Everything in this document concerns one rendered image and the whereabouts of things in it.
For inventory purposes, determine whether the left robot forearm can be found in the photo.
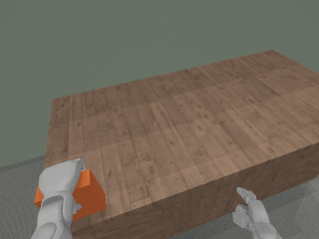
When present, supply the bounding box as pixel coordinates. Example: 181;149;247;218
31;191;74;239

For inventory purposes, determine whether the left robot hand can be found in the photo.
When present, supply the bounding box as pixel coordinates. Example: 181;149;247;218
39;157;87;214

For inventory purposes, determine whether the table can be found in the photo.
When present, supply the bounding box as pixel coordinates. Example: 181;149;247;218
36;50;319;239

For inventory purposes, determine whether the right robot forearm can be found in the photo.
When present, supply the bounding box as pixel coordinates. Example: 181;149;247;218
251;221;282;239

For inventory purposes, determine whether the sponge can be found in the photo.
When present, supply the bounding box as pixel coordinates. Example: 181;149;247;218
34;168;107;221

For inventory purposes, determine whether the right robot hand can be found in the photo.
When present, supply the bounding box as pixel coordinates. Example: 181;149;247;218
232;187;270;231

